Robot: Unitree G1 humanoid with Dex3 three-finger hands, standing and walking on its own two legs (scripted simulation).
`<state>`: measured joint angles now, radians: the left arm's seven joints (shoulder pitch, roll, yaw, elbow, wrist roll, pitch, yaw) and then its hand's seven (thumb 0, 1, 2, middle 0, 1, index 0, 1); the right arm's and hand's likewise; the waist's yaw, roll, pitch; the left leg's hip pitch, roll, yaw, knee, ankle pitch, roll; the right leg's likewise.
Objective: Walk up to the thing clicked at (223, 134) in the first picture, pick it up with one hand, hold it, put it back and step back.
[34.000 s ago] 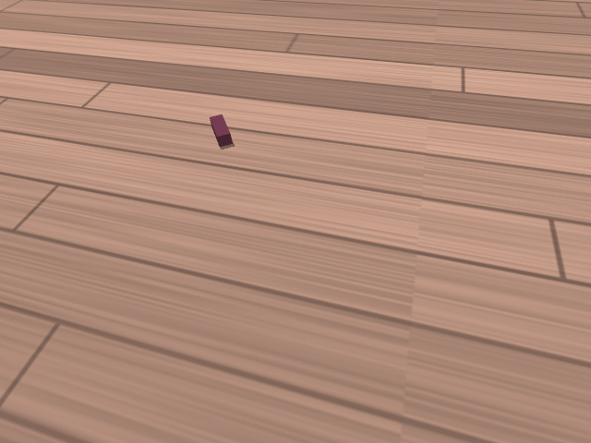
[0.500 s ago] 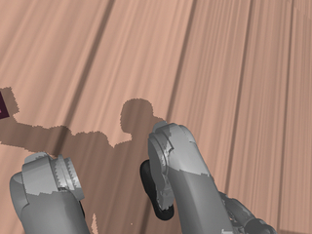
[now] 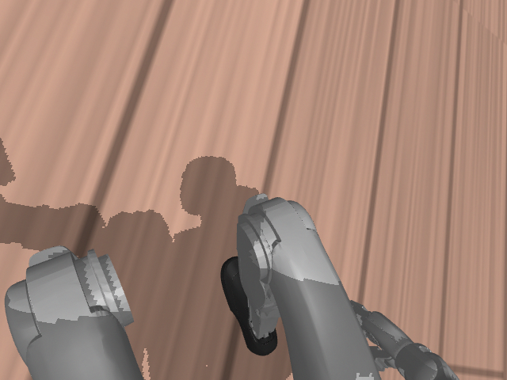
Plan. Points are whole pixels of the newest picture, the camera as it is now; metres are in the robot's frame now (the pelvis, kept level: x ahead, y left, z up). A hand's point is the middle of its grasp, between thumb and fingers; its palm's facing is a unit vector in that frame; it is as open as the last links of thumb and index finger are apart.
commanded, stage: rest palm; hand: left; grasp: from above
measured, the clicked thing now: out of the picture +0.42 +0.39 -0.26
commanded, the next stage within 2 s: close in 0.08 s
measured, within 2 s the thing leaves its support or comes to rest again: neither
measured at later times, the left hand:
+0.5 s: hand out of the picture +0.41 +0.38 -0.24, palm faces -0.44 -0.16 -0.88, open 13.2 cm
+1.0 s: hand out of the picture +0.41 +0.38 -0.24, palm faces -0.44 -0.17 -0.88, open 11.3 cm
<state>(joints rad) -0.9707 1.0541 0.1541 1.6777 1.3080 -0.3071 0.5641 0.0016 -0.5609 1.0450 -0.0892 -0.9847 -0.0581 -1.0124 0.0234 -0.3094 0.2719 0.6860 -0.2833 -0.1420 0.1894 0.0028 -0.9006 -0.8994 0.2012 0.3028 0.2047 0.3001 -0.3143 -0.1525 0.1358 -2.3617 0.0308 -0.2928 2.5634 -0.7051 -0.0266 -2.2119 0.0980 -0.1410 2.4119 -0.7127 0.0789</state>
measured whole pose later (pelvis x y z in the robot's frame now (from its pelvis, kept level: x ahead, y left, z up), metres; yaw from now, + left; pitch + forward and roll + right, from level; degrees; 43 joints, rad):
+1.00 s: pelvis +0.00 +0.00 +0.00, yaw -1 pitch +26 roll -15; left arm -0.97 1.09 0.15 1.68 1.31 -0.32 0.58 0.00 -0.12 0.81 -0.33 -0.93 -0.35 -0.91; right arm 0.02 -0.32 0.30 0.67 -0.29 -0.15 0.20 0.00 -0.89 -0.89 0.20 0.30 0.20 0.30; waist -0.32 -0.16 0.15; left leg -2.36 0.03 -0.31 2.57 -0.70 -0.03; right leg -2.21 0.10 -0.15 2.41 -0.70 0.07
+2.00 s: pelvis +0.00 +0.00 +0.00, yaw -1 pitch +27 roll -14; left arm -0.97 1.06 0.15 1.65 1.28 -0.30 0.54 0.01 -0.05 0.59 -0.58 -0.71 -0.63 -0.66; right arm 0.03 -0.32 0.29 0.68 -0.29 -0.15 0.19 0.00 -0.90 -0.90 0.20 0.30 0.21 0.30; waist -0.31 -0.15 0.14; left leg -2.36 0.03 -0.30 2.56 -0.70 -0.03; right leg -2.21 0.10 -0.15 2.41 -0.70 0.08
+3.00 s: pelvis -0.01 +0.00 +0.05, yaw +5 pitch +32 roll -10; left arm -0.87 0.85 0.11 1.22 1.18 -0.23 0.15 0.01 -0.07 0.59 -0.62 -0.67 -0.68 -0.61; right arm 0.16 -0.28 0.09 0.67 -0.11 0.04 0.12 0.00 -0.91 -0.90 0.20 0.30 0.20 0.30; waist -0.20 0.00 -0.04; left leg -2.31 0.02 -0.18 2.35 -0.62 0.00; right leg -2.17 0.04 -0.07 2.26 -0.67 0.06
